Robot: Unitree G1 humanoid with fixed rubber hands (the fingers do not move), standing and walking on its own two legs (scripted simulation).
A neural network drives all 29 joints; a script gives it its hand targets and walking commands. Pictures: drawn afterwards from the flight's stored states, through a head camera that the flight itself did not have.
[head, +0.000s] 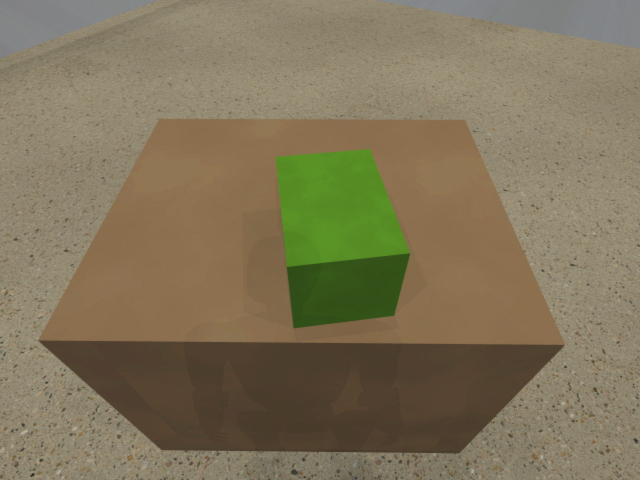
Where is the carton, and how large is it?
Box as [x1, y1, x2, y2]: [276, 149, 409, 327]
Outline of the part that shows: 369,149 276,157 286,263 294,327 388,316 394,314 409,251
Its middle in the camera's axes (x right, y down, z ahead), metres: +0.02 -0.02 +0.69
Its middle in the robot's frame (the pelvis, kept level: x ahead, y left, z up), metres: +0.53 +0.00 -0.03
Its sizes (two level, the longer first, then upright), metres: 0.257 0.175 0.167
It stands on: a pedestal, 0.67 m high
